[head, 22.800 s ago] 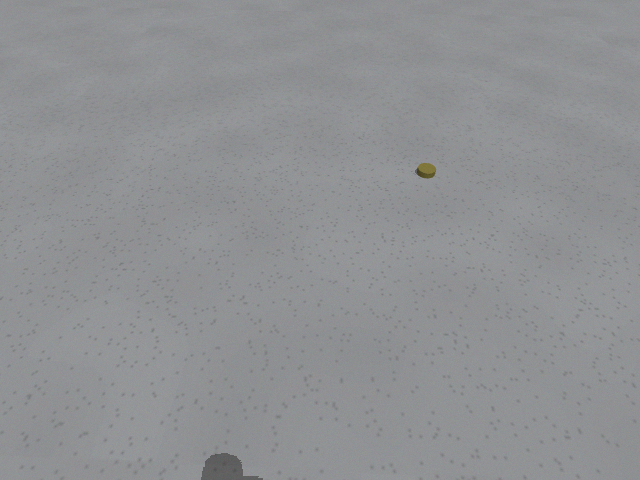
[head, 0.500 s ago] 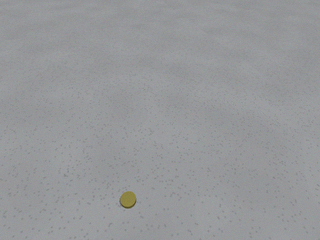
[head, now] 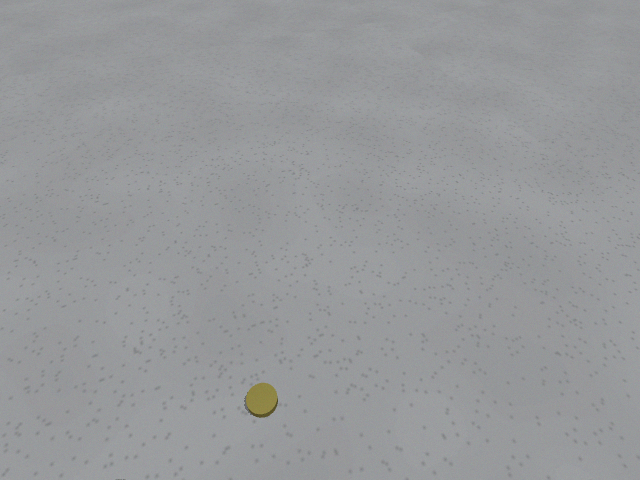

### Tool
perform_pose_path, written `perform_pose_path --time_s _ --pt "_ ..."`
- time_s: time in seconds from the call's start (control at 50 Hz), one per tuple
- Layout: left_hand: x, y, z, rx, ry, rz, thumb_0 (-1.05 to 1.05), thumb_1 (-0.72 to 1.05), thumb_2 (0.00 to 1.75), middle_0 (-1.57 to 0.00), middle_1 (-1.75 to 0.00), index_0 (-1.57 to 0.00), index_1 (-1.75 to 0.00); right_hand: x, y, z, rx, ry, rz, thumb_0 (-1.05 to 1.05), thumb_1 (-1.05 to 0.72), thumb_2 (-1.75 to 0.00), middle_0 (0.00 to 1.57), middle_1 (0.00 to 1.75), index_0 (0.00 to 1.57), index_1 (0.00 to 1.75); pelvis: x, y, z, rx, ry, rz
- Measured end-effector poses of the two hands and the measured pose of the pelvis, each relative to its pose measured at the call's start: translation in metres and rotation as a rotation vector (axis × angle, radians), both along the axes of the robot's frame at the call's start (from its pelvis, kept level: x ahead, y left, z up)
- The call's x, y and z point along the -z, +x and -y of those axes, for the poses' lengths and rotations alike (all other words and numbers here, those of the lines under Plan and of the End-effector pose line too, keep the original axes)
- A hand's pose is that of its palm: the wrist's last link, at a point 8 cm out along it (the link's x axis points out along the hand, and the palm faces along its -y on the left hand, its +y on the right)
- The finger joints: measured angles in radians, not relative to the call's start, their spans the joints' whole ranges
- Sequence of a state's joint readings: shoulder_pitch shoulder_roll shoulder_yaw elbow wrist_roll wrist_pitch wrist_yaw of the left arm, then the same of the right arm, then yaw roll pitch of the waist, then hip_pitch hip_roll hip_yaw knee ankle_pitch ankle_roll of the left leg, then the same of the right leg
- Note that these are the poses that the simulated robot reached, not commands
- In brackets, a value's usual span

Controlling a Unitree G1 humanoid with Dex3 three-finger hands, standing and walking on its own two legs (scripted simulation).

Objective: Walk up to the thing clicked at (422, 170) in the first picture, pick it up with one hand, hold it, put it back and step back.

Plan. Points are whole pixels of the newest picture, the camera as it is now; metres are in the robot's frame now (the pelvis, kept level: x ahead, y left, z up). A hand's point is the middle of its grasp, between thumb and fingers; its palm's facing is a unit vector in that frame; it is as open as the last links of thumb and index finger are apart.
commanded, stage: walk up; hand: left
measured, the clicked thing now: (262, 399) +0.50 +0.18 -0.75
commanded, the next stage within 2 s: none
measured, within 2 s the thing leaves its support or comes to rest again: neither
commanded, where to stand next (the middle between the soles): +0.16 +0.00 m, yaw +1 degrees
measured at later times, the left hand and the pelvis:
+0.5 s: hand out of the picture +0.11 +0.24 -0.14, palm faces -0.04 -0.93 -0.36, open 7.4 cm; pelvis +0.02 -0.03 +0.00, yaw -1 degrees
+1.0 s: hand out of the picture +0.10 +0.31 -0.15, palm faces +0.09 -0.86 -0.50, open 7.4 cm; pelvis -0.01 +0.00 -0.03, yaw +5 degrees
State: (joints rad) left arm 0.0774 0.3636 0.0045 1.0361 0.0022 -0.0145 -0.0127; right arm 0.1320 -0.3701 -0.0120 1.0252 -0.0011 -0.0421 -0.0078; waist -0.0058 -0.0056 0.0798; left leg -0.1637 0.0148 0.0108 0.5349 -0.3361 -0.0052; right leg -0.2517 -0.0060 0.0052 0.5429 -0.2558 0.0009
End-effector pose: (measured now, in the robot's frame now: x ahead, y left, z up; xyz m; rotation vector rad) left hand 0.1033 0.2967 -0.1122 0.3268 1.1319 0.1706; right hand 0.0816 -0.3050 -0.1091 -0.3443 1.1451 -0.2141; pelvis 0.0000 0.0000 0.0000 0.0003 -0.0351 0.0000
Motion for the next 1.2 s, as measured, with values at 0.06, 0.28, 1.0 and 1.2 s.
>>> perform_pose_path --time_s 0.06,0.28,1.0,1.2 --pt "-0.003 0.0 0.002 0.0 0.006 -0.005 0.01 0.9 0.9 -0.2 -0.3 -0.21 -0.3 0.0 0.008 0.002 -0.003 0.007 0.01 0.0 -0.9 -0.9 0.21 0.3 0.2 0.3 -0.001 0.001 0.002 0.0 0.001 0.001" --pt "-0.007 -0.01 0.007 -0.03 0.004 -0.035 0.01 0.9 0.9 -0.2 -0.3 -0.21 -0.3 0.0 0.006 0.003 -0.001 0.023 -0.018 0.0 -0.9 -0.9 0.2 0.3 0.2 0.3 -0.007 0.002 0.007 0.001 0.003 0.007" --pt "-0.009 -0.013 -0.045 -0.083 0.177 0.108 0.01 0.9 0.9 -0.21 -0.3 -0.21 -0.3 0.043 -0.012 0.009 -0.048 0.009 -0.127 0.0 -0.9 -0.9 0.2 0.3 0.2 0.3 0.033 -0.015 -0.003 -0.08 0.008 0.031" --pt "0.024 -0.079 -0.051 -0.145 0.032 -0.087 0.01 0.91 0.9 -0.2 -0.3 -0.21 -0.3 -0.012 -0.022 -0.013 -0.065 -0.076 -0.049 0.0 -0.9 -0.9 0.21 0.3 0.21 0.31 0.011 -0.02 -0.016 -0.059 -0.009 0.01"
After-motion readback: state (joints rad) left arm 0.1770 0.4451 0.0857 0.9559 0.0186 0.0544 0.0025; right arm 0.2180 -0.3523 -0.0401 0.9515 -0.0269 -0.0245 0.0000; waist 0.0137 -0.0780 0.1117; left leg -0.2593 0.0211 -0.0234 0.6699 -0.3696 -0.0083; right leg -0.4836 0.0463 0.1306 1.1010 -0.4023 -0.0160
